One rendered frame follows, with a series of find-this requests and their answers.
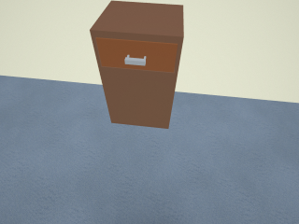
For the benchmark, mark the handle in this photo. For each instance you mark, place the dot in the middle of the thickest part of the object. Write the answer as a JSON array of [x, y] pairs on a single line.
[[135, 61]]

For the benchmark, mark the cabinet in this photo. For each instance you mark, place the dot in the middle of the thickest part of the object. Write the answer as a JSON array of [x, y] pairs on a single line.
[[136, 96]]

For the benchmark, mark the drawer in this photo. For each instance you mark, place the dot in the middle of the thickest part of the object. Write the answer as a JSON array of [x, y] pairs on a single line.
[[160, 56]]

